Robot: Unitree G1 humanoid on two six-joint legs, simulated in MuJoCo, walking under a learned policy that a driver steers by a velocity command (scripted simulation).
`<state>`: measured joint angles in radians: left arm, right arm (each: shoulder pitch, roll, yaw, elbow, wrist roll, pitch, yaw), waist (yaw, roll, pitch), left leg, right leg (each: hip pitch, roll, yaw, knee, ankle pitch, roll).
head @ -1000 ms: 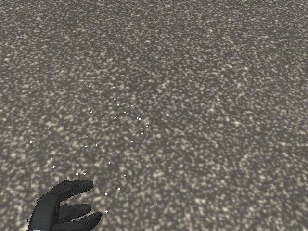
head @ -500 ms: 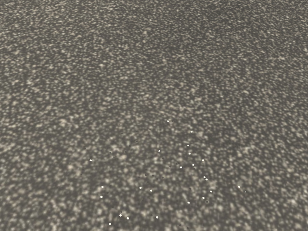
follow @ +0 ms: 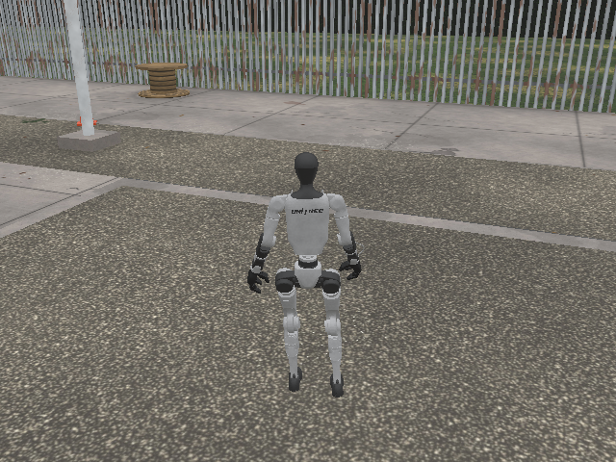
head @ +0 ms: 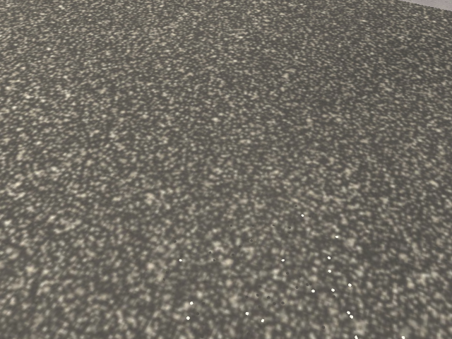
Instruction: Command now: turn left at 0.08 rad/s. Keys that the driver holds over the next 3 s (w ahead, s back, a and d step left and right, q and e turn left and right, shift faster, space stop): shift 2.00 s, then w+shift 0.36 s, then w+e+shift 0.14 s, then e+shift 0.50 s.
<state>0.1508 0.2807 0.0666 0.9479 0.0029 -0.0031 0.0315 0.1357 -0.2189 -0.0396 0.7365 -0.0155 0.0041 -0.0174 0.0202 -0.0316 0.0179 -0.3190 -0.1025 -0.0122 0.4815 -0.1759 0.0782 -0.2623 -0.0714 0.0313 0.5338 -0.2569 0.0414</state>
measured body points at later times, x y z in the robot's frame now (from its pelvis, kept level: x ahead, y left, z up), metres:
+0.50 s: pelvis +0.03 -0.03 +0.00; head +0.04 -0.03 +0.45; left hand +0.11 +0.23 -0.14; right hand +0.15 -0.29 -0.12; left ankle +0.05 +0.07 -0.73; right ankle +0.00 -0.16 -0.73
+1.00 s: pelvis +0.02 -0.04 +0.00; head +0.03 -0.04 +0.45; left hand +0.05 +0.21 -0.15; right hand +0.10 -0.30 -0.14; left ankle +0.05 +0.07 -0.73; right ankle +0.00 -0.16 -0.73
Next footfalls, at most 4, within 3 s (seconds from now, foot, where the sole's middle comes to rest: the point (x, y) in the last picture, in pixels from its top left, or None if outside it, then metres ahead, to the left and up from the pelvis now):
2.36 left None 0.20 0.13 -0.77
2.78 right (253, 319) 0.55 -0.05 -0.77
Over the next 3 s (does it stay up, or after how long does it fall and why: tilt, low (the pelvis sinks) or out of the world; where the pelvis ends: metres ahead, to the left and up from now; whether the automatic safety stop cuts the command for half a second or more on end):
stays up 0.43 0.02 -0.01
